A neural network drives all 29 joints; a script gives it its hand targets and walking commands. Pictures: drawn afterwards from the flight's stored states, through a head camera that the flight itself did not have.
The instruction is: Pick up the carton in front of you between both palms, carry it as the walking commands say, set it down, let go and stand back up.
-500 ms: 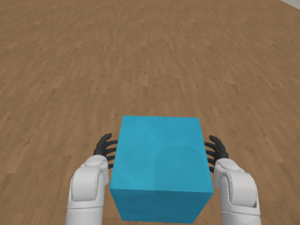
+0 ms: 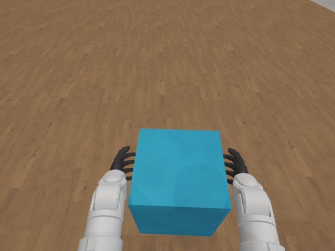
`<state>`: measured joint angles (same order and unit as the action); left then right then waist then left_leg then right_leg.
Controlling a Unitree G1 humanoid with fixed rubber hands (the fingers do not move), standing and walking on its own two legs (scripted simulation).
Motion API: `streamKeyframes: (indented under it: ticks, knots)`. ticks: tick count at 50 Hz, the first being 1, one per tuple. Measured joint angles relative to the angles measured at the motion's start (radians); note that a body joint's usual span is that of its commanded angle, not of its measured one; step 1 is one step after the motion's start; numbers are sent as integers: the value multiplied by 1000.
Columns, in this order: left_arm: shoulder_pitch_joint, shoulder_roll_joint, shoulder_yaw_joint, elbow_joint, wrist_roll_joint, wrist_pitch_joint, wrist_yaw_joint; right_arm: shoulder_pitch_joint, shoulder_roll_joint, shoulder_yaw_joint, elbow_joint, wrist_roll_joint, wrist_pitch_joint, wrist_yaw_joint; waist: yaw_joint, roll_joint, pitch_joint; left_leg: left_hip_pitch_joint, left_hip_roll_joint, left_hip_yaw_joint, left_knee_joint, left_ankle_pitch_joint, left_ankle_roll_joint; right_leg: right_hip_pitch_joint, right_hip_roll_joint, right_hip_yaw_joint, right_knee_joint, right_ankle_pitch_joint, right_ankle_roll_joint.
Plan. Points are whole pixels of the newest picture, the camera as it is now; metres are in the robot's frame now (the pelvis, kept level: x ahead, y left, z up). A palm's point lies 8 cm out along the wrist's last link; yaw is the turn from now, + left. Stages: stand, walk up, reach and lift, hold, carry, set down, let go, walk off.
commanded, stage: carry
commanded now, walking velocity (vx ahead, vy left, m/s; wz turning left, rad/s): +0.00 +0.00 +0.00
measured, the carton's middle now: (177, 185) +0.31 +0.00 -0.04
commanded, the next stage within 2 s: hold in 0.96 s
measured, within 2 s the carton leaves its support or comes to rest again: neither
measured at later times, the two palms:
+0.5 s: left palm (119, 181) +0.27 +0.14 +0.04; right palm (246, 185) +0.27 -0.16 +0.04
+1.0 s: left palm (122, 184) +0.26 +0.13 +0.04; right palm (250, 189) +0.26 -0.17 +0.04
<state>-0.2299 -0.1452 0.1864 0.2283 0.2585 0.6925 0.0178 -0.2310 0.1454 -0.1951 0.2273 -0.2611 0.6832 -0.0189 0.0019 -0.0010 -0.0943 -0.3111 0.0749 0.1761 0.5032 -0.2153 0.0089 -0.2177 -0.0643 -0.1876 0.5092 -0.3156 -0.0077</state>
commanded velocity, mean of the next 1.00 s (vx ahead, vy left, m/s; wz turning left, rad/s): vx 0.00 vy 0.00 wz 0.00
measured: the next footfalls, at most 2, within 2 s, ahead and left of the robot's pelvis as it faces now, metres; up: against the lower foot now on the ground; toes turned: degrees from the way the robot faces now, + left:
none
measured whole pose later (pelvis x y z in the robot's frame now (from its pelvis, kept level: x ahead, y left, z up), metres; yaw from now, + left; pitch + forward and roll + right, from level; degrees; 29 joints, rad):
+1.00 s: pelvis -0.02 -0.02 +0.00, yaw -1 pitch -1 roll +0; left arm -0.19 -0.14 0.16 0.14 0.24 0.74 0.03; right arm -0.20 0.14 -0.16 0.16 -0.24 0.73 -0.02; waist 0.01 0.00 -0.04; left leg -0.28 0.07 0.10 0.46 -0.17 0.00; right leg -0.20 -0.03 -0.15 0.50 -0.28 -0.05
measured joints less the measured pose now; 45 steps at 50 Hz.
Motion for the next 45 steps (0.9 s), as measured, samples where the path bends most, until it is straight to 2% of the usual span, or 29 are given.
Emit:
streamKeyframes:
  ticks: [7, 45]
  knots:
    - [28, 5, -23, -68, -25, 32, 8, 26, -5, 26, -66, 26, 32, -8, -1, -2, -3, -11, 3, -1, 1, 7, -3, -13, 2, -1, 7, 2, -4]
    - [38, 7, -31, -73, -25, 51, 9, 35, -6, 32, -73, 23, 55, -8, -1, 1, -5, -30, 24, -9, -1, 33, -21, -39, 19, -4, 19, 14, -27]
